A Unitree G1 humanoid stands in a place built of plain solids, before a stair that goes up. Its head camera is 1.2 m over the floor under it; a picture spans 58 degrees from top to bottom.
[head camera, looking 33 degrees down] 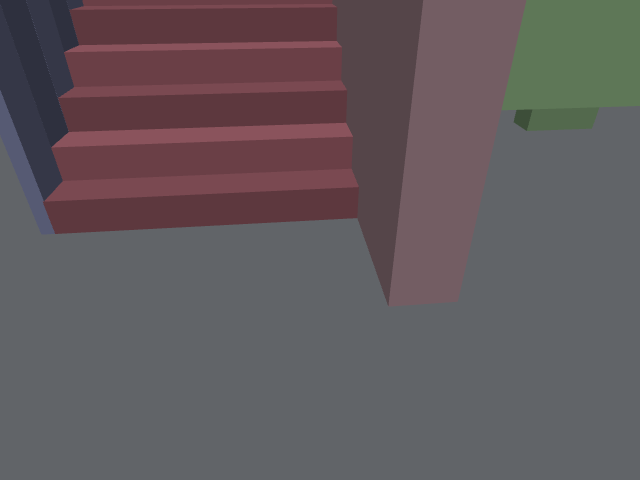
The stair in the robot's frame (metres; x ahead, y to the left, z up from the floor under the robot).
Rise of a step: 0.19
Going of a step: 0.24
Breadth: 1.58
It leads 6 degrees to the left of straight ahead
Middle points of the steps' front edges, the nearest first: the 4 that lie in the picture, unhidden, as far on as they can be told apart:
1.99 0.58 0.19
2.23 0.61 0.38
2.46 0.63 0.57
2.70 0.66 0.76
